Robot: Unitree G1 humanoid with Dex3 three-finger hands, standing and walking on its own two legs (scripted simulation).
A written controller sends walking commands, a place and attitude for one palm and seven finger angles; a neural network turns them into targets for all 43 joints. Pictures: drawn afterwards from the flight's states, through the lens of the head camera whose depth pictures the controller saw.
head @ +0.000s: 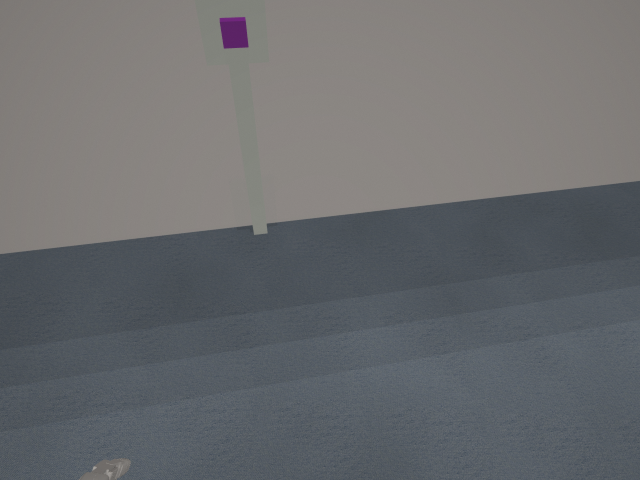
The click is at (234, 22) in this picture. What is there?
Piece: button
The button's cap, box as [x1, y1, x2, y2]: [220, 17, 247, 48]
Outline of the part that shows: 220,18 220,26 224,48 247,46 244,17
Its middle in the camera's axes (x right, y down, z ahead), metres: -0.24 -0.56 +1.06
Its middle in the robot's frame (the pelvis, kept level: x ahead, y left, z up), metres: +1.17 +0.30 +0.08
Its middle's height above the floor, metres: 0.85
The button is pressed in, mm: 0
